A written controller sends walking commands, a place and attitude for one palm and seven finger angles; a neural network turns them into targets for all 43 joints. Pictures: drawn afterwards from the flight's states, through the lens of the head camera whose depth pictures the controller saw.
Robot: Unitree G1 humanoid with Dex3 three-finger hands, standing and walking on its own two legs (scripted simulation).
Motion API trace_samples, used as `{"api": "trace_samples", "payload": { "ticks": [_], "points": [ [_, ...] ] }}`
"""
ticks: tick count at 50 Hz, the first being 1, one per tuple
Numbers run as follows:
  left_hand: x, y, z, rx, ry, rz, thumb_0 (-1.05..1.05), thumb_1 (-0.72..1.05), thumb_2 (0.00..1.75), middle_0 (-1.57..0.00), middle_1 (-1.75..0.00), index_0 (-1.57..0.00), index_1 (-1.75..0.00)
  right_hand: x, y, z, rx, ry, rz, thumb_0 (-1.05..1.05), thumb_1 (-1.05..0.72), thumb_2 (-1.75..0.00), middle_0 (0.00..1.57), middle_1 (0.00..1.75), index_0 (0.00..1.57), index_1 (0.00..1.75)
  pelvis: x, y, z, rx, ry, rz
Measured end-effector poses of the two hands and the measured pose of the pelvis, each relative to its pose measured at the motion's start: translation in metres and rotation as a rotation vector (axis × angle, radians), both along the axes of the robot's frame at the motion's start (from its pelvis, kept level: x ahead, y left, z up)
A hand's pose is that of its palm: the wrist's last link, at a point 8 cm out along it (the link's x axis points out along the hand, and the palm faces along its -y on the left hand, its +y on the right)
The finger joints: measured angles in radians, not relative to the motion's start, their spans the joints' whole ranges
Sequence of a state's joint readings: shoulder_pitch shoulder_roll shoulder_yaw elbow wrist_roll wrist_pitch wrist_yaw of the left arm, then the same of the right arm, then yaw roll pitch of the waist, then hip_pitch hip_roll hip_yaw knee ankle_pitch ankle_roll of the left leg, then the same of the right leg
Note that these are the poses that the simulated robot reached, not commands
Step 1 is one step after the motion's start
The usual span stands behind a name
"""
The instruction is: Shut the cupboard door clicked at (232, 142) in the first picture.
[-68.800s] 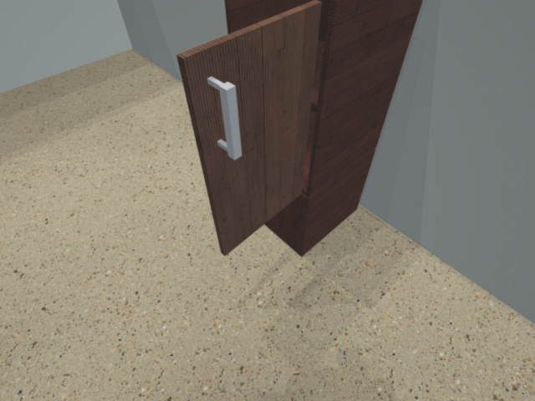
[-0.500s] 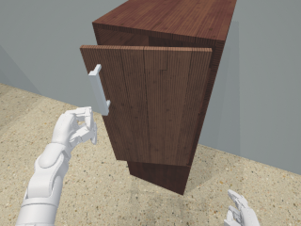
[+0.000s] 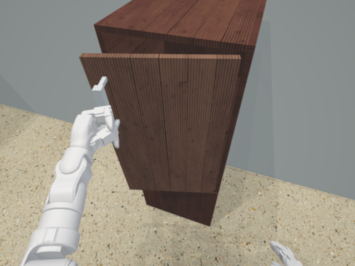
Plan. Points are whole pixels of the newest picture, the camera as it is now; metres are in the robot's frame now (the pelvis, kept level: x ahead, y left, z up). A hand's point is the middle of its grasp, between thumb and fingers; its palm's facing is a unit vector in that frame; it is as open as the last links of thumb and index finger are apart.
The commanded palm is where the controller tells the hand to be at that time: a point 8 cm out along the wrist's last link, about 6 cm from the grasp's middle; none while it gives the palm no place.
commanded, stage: bring the fist close to the handle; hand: left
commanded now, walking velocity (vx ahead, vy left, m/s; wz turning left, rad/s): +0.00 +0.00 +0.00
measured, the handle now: (109, 108) +0.45 +0.19 +0.13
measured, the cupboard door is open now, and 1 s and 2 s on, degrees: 16 5 0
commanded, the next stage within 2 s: push the door shut along its arc in 0.16 s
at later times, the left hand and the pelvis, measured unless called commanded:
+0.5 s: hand (112, 130) +0.37 +0.16 +0.14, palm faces -0.06 -1.00 -0.06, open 3.1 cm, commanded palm +0.36 +0.21 +0.13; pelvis -0.02 -0.01 +0.00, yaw +2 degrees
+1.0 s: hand (121, 110) +0.43 +0.15 +0.14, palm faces -0.18 -0.98 -0.03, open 3.1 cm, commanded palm +0.43 +0.19 +0.13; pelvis -0.02 +0.00 -0.01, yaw +1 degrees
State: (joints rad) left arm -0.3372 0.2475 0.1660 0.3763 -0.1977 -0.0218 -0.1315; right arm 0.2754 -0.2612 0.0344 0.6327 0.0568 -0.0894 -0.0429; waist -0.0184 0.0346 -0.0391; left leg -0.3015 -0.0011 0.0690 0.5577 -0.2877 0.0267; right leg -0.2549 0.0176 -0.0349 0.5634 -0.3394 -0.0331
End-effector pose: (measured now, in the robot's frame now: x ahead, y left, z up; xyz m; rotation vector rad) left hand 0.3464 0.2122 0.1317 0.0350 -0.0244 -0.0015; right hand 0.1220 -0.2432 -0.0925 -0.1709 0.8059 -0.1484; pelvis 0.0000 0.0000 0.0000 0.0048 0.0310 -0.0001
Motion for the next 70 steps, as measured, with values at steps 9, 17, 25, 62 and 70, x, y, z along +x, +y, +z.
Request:
{"api": "trace_samples", "payload": {
  "ticks": [9, 17, 25, 62, 70],
  "points": [
    [-0.009, 0.004, 0.0, 0.006, 0.019, 0.0, 0.02, 0.9, 0.9, -1.3, -1.5, -1.29, -1.5, 0.006, -0.003, 0.002, -0.001, -0.016, 0.004, 0.01, -0.91, -0.9, 0.2, 0.3, 0.2, 0.3, -0.003, -0.003, 0.001, -0.002, -0.011, 0.009],
    [-0.012, 0.005, 0.002, -0.001, 0.012, 0.002, 0.02, 0.9, 0.9, -1.3, -1.5, -1.3, -1.5, 0.016, 0.0, 0.008, 0.001, -0.053, 0.026, 0.01, -0.91, -0.9, 0.2, 0.3, 0.2, 0.3, -0.009, -0.006, 0.0, -0.001, -0.017, 0.016],
    [0.003, 0.003, 0.009, 0.026, 0.014, -0.054, 0.02, 0.9, 0.9, -1.3, -1.5, -1.3, -1.5, 0.007, -0.003, 0.004, -0.014, -0.033, 0.025, 0.01, -0.9, -0.9, 0.2, 0.3, 0.2, 0.3, -0.016, -0.007, -0.001, -0.005, -0.014, 0.029],
    [0.105, -0.012, 0.005, -0.006, 0.038, -0.232, 0.02, 0.9, 0.9, -1.31, -1.5, -1.3, -1.5, -0.111, -0.015, -0.026, -0.086, 0.295, -0.101, 0.01, -0.91, -0.9, 0.2, 0.3, 0.2, 0.3, -0.021, 0.012, -0.016, -0.023, 0.144, 0.03],
    [0.104, -0.011, 0.006, -0.002, 0.04, -0.257, 0.02, 0.9, 0.9, -1.33, -1.5, -1.33, -1.5, -0.122, -0.012, -0.032, -0.097, 0.341, -0.074, 0.0, -0.9, -0.9, 0.2, 0.3, 0.2, 0.3, -0.027, 0.014, -0.021, -0.033, 0.168, 0.049]
  ]
}}
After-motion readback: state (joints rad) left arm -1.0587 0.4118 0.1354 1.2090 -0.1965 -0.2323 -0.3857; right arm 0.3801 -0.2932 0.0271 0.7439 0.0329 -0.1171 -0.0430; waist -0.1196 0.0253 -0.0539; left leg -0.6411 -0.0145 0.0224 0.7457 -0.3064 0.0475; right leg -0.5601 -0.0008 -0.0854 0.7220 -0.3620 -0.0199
